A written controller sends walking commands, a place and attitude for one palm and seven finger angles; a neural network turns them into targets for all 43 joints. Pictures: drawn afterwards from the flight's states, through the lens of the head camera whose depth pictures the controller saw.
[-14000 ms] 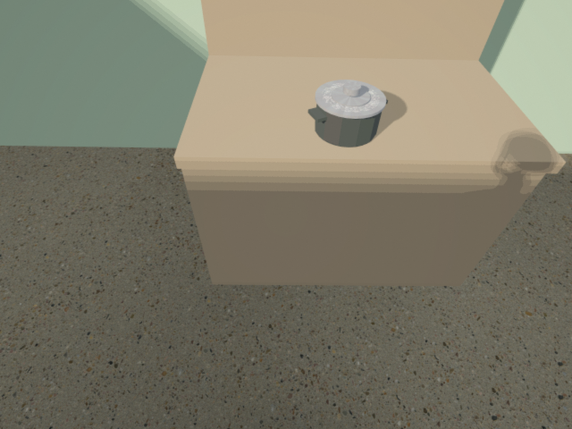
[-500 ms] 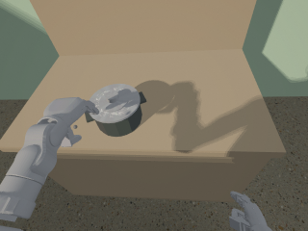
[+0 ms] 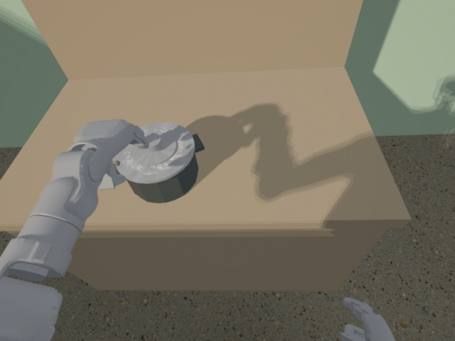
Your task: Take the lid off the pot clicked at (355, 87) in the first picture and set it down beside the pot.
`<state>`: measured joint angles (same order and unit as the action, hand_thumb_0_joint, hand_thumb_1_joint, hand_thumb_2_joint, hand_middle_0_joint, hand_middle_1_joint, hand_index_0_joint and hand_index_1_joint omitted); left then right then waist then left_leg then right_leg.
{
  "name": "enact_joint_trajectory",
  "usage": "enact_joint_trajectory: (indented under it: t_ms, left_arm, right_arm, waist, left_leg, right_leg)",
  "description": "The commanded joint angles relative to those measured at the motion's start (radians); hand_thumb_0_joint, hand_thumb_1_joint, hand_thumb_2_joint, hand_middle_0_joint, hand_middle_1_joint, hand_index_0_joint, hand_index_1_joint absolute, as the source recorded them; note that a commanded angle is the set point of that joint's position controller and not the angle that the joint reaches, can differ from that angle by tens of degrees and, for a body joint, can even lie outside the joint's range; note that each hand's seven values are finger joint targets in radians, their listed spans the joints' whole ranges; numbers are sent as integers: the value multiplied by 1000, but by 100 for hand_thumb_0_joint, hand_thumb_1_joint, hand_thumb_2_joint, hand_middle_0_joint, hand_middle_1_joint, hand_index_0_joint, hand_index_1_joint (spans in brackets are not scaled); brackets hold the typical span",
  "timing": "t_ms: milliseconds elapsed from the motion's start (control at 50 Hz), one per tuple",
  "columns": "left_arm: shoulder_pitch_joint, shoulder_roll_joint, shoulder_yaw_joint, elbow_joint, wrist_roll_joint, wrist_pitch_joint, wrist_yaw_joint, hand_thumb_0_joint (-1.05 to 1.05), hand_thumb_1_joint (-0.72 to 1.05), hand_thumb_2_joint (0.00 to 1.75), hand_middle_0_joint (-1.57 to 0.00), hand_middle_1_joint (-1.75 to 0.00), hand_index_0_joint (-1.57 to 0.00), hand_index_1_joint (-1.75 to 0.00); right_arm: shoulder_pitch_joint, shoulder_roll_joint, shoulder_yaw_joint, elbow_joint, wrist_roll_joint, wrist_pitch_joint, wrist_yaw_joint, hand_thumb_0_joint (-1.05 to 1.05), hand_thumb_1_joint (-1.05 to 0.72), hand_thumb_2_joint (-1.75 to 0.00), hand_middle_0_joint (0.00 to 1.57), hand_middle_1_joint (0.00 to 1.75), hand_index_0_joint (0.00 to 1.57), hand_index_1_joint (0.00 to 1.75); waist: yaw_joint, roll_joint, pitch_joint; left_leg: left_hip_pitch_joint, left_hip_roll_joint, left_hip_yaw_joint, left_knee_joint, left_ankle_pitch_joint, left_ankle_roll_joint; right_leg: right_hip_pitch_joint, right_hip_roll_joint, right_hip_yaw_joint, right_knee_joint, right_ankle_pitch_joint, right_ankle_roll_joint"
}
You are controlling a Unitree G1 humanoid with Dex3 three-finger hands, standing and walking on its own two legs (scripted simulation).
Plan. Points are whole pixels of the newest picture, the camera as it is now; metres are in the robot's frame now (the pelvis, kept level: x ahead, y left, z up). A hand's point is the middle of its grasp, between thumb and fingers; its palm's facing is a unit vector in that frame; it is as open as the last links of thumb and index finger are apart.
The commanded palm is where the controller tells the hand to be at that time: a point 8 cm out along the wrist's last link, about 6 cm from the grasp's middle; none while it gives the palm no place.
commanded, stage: move the open hand above the knob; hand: left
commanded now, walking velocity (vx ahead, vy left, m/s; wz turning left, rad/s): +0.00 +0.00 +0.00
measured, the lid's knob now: (151, 142) +0.52 +0.20 +0.04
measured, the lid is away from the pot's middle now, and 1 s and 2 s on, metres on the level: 0.00 0.00 0.00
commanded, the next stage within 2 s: lower the open fingers around the knob in 1.46 s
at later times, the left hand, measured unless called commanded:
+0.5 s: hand (134, 136) +0.47 +0.20 +0.11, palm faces -0.32 -0.04 -0.95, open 10.0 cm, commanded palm +0.47 +0.20 +0.17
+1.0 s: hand (141, 124) +0.49 +0.19 +0.11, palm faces -0.31 -0.06 -0.95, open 10.0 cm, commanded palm +0.48 +0.19 +0.17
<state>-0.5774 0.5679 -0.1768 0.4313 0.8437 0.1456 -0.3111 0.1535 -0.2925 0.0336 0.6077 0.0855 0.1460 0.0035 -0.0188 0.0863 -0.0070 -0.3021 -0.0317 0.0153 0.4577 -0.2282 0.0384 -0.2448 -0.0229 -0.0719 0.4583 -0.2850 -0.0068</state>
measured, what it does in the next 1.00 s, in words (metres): stands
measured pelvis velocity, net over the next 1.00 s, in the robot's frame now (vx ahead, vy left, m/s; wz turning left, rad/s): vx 0.01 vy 0.01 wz -0.04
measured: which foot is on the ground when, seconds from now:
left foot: down 0.00-1.00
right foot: down 0.00-1.00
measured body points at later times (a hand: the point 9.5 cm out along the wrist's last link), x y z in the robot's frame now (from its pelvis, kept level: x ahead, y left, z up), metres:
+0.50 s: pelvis +0.01 +0.01 +0.00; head +0.06 -0.01 +0.44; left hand +0.48 +0.20 +0.16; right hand +0.09 -0.25 -0.14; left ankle +0.00 +0.10 -0.74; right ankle -0.03 -0.11 -0.74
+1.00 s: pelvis +0.01 +0.01 +0.00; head +0.07 -0.01 +0.44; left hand +0.51 +0.19 +0.16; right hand +0.04 -0.26 -0.14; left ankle +0.00 +0.10 -0.74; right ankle -0.03 -0.11 -0.74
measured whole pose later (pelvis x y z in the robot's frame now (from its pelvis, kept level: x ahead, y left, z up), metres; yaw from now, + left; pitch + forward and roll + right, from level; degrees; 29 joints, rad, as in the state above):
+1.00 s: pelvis +0.01 +0.01 +0.00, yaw -3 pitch +10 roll +0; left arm -0.95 0.54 -0.15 0.92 0.93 0.10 -0.27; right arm 0.31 -0.29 -0.01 0.69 0.07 0.14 -0.02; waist -0.10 0.06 -0.07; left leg -0.41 -0.02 0.06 0.48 -0.25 0.05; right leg -0.36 -0.01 -0.03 0.46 -0.28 0.01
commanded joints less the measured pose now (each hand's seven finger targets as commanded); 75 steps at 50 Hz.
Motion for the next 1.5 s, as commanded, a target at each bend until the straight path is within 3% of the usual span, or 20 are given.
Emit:
enact_joint_trajectory:
  t_ms: [0,80,140,180,240,320,340,460,500,620,680,800,900,960,1160,1220,1300,1340,1380,1480]
  left_arm:
    - [-462,269,138,-116,18,-11,32,0,-26,136,-83,-8,-83,-8]
    - [-525,318,173,-70,27,-27,24,0,-26,136,-83,-8,-83,-8]
    - [-549,219,89,-26,22,-27,20,0,-26,136,-83,-8,-83,-8]
    - [-573,284,146,2,29,-39,21,0,-26,136,-83,-8,-83,-8]
    - [-632,210,73,69,33,-35,23,0,-26,136,-83,-8,-83,-8]
    - [-744,268,119,35,50,-57,37,0,-26,136,-83,-8,-83,-8]
    - [-748,192,58,81,48,-50,38,0,-26,136,-83,-8,-83,-8]
    - [-818,212,76,270,72,-37,61,0,-26,136,-83,-8,-83,-8]
    - [-906,200,59,225,73,-42,66,0,-26,136,-83,-8,-83,-8]
    - [-923,181,38,413,91,-24,64,0,-26,136,-83,-8,-83,-8]
    - [-914,278,126,376,96,-47,63,0,-26,136,-83,-8,-83,-8]
    - [-881,199,67,378,92,-48,65,0,-26,136,-83,-8,-83,-8]
    - [-892,244,105,273,94,-60,77,0,-26,136,-83,-8,-83,-8]
    - [-808,245,112,338,90,-41,81,0,-26,136,-83,-8,-83,-8]
    - [-943,234,76,269,84,-52,55,0,-26,136,-83,-8,-83,-8]
    - [-903,158,29,315,81,-51,50,0,-26,136,-83,-8,-83,-8]
    - [-921,203,51,373,78,-38,47,0,-26,136,-83,-8,-83,-8]
    - [-988,159,5,330,86,-44,48,0,-26,136,-83,-8,-83,-8]
    - [-1009,212,58,279,91,-64,53,0,-26,136,-83,-8,-83,-8]
    - [-930,207,59,402,97,-44,59,0,-26,136,-83,-8,-83,-8]
  right_arm:
    - [-54,-117,-51,-137,-2,-33,-13,0,-90,-90,20,30,20,30]
    - [-31,-128,-54,-128,-1,-31,-17,0,-90,-90,20,30,20,30]
    - [-10,-119,-61,-119,1,-26,-15,0,-90,-90,20,30,20,30]
    - [8,-131,-62,-109,-2,-26,-15,0,-90,-90,20,30,20,30]
    - [22,-126,-64,-95,3,-16,-17,0,-90,-90,20,30,20,30]
    - [51,-132,-70,-86,-6,-24,-19,0,-90,-90,20,30,20,30]
    - [54,-124,-71,-78,-5,-22,-19,0,-90,-90,20,30,20,30]
    - [99,-136,-71,-38,-7,-19,-22,0,-90,-90,20,30,20,30]
    - [112,-133,-77,-39,-15,-26,-24,0,-90,-90,20,30,20,30]
    - [157,-142,-77,-5,-12,-30,-34,0,-90,-90,20,30,20,30]
    - [169,-144,-82,-21,-22,-43,-39,0,-90,-90,20,30,20,30]
    - [174,-139,-86,-23,-21,-35,-32,0,-90,-90,20,30,20,30]
    - [165,-134,-90,-29,-25,-41,-30,0,-90,-90,20,30,20,30]
    - [155,-137,-83,-29,-17,-36,-27,0,-90,-90,20,30,20,30]
    - [133,-132,-79,-25,-11,-37,-47,0,-90,-90,20,30,20,30]
    - [133,-124,-80,-22,-13,-35,-42,0,-90,-90,20,30,20,30]
    - [123,-134,-71,-22,-10,-26,-50,0,-90,-90,20,30,20,30]
    - [119,-125,-69,-27,-8,-31,-56,0,-90,-90,20,30,20,30]
    - [125,-125,-74,-29,-14,-43,-58,0,-90,-90,20,30,20,30]
    - [135,-132,-69,-21,-13,-35,-57,0,-90,-90,20,30,20,30]
  waist:
    - [-14,-60,-367]
    - [-14,-74,-392]
    - [-37,-38,-369]
    - [-30,-68,-390]
    - [-50,-60,-362]
    - [-47,-23,-479]
    - [-62,-16,-435]
    - [-68,-80,-424]
    - [-73,-34,-474]
    - [-98,-81,-416]
    - [-74,-78,-515]
    - [-80,-54,-470]
    - [-71,-14,-518]
    - [-62,-51,-464]
    - [-89,-41,-472]
    - [-91,-49,-449]
    - [-91,-93,-407]
    - [-103,-49,-433]
    - [-91,-24,-494]
    - [-86,-67,-433]
  left_leg:
    - [200,-14,-41,6,335,37]
    - [202,-15,-42,15,366,43]
    - [232,-5,-51,22,401,39]
    - [222,-9,-48,29,408,43]
    - [211,-4,-46,23,375,38]
    - [280,-4,-60,37,458,41]
    - [276,1,-61,41,459,38]
    - [212,1,-45,31,365,35]
    - [243,3,-49,37,407,37]
    - [190,6,-38,43,391,38]
    - [220,7,-47,52,450,43]
    - [226,19,-42,53,495,41]
    - [274,20,-47,62,560,46]
    - [228,17,-35,47,479,42]
    - [251,6,-36,43,388,47]
    - [257,9,-40,52,422,44]
    - [172,4,-17,35,309,46]
    - [202,2,-26,33,319,44]
    - [253,5,-37,48,392,46]
    - [179,7,-29,34,349,41]
  right_leg:
    - [67,25,35,-23,379,-20]
    - [69,24,41,-25,413,-23]
    - [3,30,28,-20,383,-22]
    - [19,31,33,-23,408,-24]
    - [-20,33,25,-19,374,-23]
    - [-13,35,30,-8,400,-25]
    - [-55,37,24,-9,381,-25]
    - [-71,42,24,-7,352,-25]
    - [-64,40,26,-2,373,-28]
    - [-115,48,30,-5,373,-23]
    - [-51,43,42,-3,412,-25]
    - [-88,45,33,-5,406,-20]
    - [-66,44,36,-3,444,-20]
    - [-71,46,30,-10,406,-19]
    - [-83,40,38,-19,379,-24]
    - [-119,44,33,-16,370,-23]
    - [-76,38,45,-23,359,-22]
    - [-95,38,41,-20,348,-25]
    - [-90,40,46,-17,375,-28]
    - [-87,42,40,-17,361,-28]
